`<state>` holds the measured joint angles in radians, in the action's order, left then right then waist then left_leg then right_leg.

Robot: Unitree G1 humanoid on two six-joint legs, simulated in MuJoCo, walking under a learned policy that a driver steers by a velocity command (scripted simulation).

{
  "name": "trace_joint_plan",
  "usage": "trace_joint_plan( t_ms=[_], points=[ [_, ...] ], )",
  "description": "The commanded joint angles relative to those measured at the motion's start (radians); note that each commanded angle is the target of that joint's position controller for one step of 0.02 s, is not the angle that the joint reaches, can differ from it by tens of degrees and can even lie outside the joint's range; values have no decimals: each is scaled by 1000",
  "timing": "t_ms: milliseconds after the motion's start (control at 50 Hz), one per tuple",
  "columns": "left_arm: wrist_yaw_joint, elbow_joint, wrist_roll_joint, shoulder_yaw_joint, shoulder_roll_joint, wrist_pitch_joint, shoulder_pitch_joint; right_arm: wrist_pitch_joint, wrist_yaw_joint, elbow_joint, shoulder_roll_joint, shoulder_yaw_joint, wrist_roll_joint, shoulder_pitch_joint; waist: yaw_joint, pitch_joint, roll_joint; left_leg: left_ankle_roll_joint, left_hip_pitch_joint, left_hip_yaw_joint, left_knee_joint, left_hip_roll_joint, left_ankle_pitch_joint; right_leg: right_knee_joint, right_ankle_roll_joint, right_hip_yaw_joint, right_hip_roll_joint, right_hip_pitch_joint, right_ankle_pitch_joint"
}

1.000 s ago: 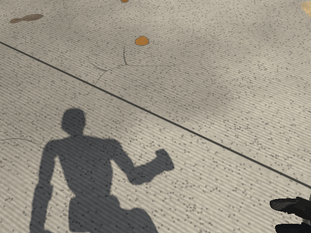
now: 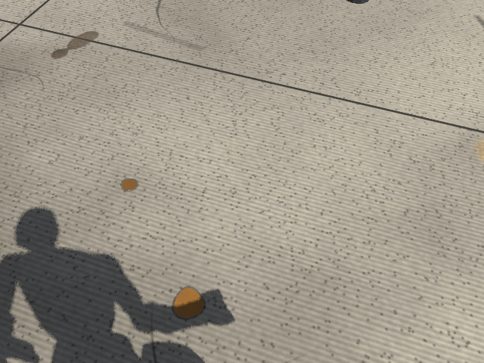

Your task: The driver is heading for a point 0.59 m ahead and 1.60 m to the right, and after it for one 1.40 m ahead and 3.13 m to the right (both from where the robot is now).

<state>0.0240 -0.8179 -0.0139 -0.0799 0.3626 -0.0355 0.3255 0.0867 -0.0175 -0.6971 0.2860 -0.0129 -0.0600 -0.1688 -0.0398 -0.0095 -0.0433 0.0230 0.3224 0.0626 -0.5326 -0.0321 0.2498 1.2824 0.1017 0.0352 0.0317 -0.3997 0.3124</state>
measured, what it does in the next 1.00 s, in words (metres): walks ahead, turning right: right foot, then left foot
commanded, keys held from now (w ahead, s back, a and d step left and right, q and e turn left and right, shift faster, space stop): w+e+shift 0.72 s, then e+shift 0.02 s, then shift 0.26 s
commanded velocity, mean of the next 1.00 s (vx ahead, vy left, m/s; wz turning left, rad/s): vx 0.88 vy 0.00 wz -0.87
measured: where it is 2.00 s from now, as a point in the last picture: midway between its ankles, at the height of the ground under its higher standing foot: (343, 213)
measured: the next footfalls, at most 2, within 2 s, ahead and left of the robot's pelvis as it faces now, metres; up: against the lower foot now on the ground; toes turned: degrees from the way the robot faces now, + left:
right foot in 0.30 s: +0.46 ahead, -0.08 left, +0.00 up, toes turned -21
left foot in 0.70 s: +0.90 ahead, -0.08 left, +0.00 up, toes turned -43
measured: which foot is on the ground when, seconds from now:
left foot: down 0.00-0.30, up 0.32-0.68, down 0.70-1.00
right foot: up 0.00-0.28, down 0.30-0.70, up 0.72-1.00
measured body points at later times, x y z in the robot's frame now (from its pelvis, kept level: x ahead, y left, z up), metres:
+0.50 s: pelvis +0.46 -0.06 +0.00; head +0.49 -0.06 +0.44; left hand +0.61 +0.19 -0.14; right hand +0.52 -0.35 -0.08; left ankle +0.60 +0.09 -0.65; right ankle +0.42 -0.06 -0.73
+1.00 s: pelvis +0.84 -0.20 +0.01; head +0.87 -0.25 +0.45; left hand +1.19 -0.27 -0.05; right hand +0.60 -0.39 -0.11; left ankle +0.87 -0.06 -0.73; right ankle +0.88 -0.40 -0.69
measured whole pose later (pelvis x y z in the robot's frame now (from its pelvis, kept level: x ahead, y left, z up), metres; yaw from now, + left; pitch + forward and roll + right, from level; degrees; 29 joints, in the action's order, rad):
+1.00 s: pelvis +0.84 -0.20 +0.01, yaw -51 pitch +1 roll +2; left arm 0.05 -0.60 0.01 -0.04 0.33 -0.05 -0.02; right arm 0.09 -0.03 -0.81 0.33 -0.06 0.02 -0.39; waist 0.11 -0.09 -0.04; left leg 0.01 0.03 0.14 -0.33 0.00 0.32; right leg 0.68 0.03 0.02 0.01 -0.65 0.05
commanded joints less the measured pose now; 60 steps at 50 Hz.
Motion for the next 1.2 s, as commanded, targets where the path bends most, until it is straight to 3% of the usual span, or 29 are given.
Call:
trace_joint_plan(
  t_ms=[20,180,220,260,280,300,320,340,360,400,460,520,620,660,680,700,720,740,780,840,860,960,1040,1080,1100,1120,1140,1180,1200],
  points=[
    [32,132,-20,17,-26,22,-110,23,4,-49,56,-28,22,-207,75,6,155,-117,-327,-264,283,-268,-116,21,-8,35,-127,-388,-22],
    [85,276,-17,63,-33,34,-371,54,10,-107,122,-40,35,-178,14,-122,77,-49,-182,196,408,-156,-688,-457,34,-188,-57,-183,-338],
    [80,250,-17,55,-2,29,-322,43,-1,-111,186,-54,37,-235,-16,-56,109,-28,-289,212,258,-172,-1139,-502,65,-249,26,-63,-299],
    [63,182,-19,28,60,24,-85,10,-15,-92,247,-70,30,-200,-155,76,149,-30,-281,191,-86,-218,-1336,-514,109,-219,78,208,-213],
    [44,110,-18,0,106,19,137,-5,-14,-68,251,-72,25,-154,-246,166,136,-42,-161,166,-382,-225,-1241,-567,151,-150,84,468,-189],
    [13,70,-4,-30,149,23,175,-13,3,-73,207,-68,13,-165,-214,152,10,-31,59,162,-758,-89,-397,-632,179,-44,41,638,-119],
    [-2,99,-4,-47,257,38,83,-4,11,-12,75,-31,-6,-224,-66,136,-192,0,371,113,-1149,30,298,-586,253,310,-149,728,-378],
    [-8,145,-15,-62,295,50,104,18,10,98,134,-32,22,-182,-92,351,-147,7,572,-111,-1213,46,245,-850,410,695,-274,902,-62],
    [-19,145,-9,-58,243,49,82,37,11,107,169,-29,17,-94,-89,217,14,3,618,-151,-1094,-11,157,-1014,362,763,-287,767,112],
    [-30,119,-5,-37,169,25,10,31,10,90,155,-21,2,-77,25,-3,126,15,497,-146,-905,-68,126,-1051,301,618,-211,416,-18],
    [-28,118,1,-12,112,-20,-34,-32,12,91,122,-14,-18,-96,107,-69,136,62,311,-134,-670,-118,192,-1079,280,434,-106,85,-146],
    [-20,117,2,-23,122,-42,-47,-35,30,170,65,9,7,89,71,-106,82,66,164,-95,-355,-105,-102,-1114,226,336,-12,-77,-194],
    [-10,98,15,-46,154,-40,21,-28,32,169,104,-3,44,127,9,-22,12,24,-30,-98,-53,-18,-300,-1008,127,378,-36,122,-425],
    [-13,96,2,-55,197,-34,13,-22,12,119,176,-37,44,-52,106,99,33,10,-218,-84,-33,41,-109,-741,80,370,-23,215,-667],
    [-8,102,-3,-52,200,-39,-35,-18,-5,74,215,-58,38,-256,230,189,58,0,-442,-75,-42,20,-34,-480,50,324,17,130,-676],
    [-11,134,-7,-15,62,-53,-59,-11,-27,41,287,-82,8,-465,291,308,209,-22,-663,-312,-2,-204,333,-105,40,249,84,-43,-253],
    [-10,203,41,23,-50,-53,59,-13,-22,64,359,-92,-17,-351,126,392,547,-99,-746,-939,289,-464,578,125,12,136,157,-306,219],
    [-23,170,7,22,34,-32,20,-20,-17,90,272,-90,-7,-217,111,247,349,-148,-600,-971,328,-444,667,186,17,94,56,-408,113],
    [-3,157,-23,12,63,-9,-95,-21,-4,69,123,-52,-1,-141,100,29,82,-156,-349,-553,244,-327,91,80,-9,60,-33,-357,5],
    [18,183,-30,21,6,25,-106,12,16,-15,91,-35,29,-197,49,-2,146,-141,-242,-262,201,-257,-645,-40,-49,56,-29,-283,72],
    [-3,207,86,14,1,14,-103,28,8,19,101,-51,81,-74,20,-15,214,-137,-254,-206,219,-219,-644,-105,-65,74,-69,-303,55],
    [31,246,23,45,-27,-20,-254,29,-19,2,196,-79,86,-41,38,22,138,-138,-123,-10,287,-154,-666,-628,-87,-38,-17,-20,-341],
    [41,230,3,13,45,-24,-213,23,-22,-25,240,-94,103,-75,-12,73,114,-120,-232,7,136,-179,-809,-741,-24,-34,23,118,-367],
    [21,193,-5,-16,98,-22,-82,9,-21,-28,207,-81,97,-105,-80,143,63,-64,-155,54,-170,-105,-715,-836,31,-21,16,362,-586],
    [0,196,-19,-21,172,-14,-49,6,-14,-1,124,-50,41,-172,-35,241,-187,-8,107,63,-569,4,115,-713,142,251,-234,633,-1213],
    [-2,220,-32,14,103,-15,-87,-1,12,-32,99,-19,59,-329,20,510,-220,25,229,-129,-824,53,485,-717,363,572,-473,811,-1302],
    [5,232,-16,18,54,-6,-109,-14,22,-53,192,-43,80,-275,-19,497,-53,31,210,-204,-827,6,429,-765,333,501,-401,698,-1114],
    [8,210,22,30,13,-7,-209,-38,1,-20,172,-44,76,-110,11,237,52,49,268,-153,-684,-49,341,-833,228,349,-294,443,-844],
    [5,201,19,31,9,-7,-237,-54,-13,-19,168,-46,68,-101,38,188,47,59,207,-151,-618,-62,308,-862,206,317,-271,311,-788]
  ],
)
